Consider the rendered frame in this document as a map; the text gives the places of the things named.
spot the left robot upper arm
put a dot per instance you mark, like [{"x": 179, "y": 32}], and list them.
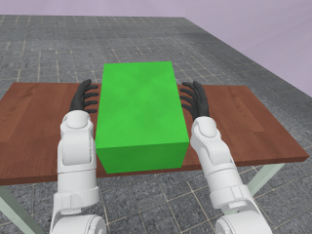
[{"x": 80, "y": 224}]

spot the right robot forearm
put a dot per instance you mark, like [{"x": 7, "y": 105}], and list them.
[{"x": 228, "y": 192}]

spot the carton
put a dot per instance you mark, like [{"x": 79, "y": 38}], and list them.
[{"x": 140, "y": 122}]

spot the left robot forearm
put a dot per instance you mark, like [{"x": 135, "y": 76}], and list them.
[{"x": 77, "y": 163}]

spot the right robot upper arm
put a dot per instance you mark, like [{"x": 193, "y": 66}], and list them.
[{"x": 247, "y": 222}]

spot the right robot hand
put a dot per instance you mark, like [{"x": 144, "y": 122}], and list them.
[{"x": 199, "y": 102}]

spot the left robot hand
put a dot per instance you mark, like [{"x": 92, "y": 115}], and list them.
[{"x": 78, "y": 102}]

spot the table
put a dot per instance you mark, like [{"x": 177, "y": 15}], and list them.
[{"x": 31, "y": 114}]

